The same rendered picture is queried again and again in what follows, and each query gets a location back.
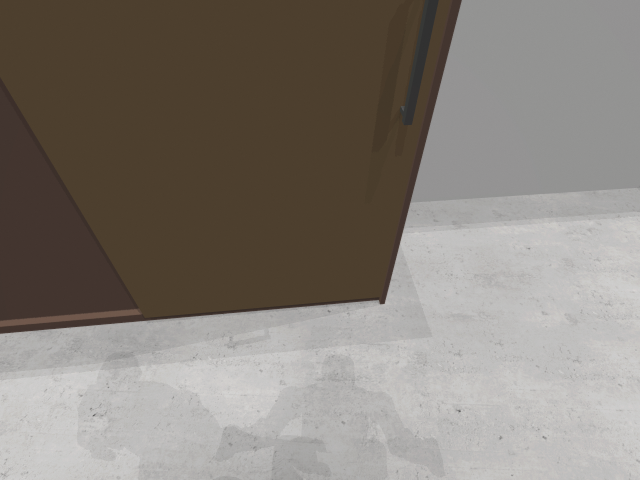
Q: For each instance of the wardrobe door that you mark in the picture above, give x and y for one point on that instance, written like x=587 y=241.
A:
x=227 y=154
x=51 y=262

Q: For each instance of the handle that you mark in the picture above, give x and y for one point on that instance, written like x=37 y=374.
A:
x=424 y=36

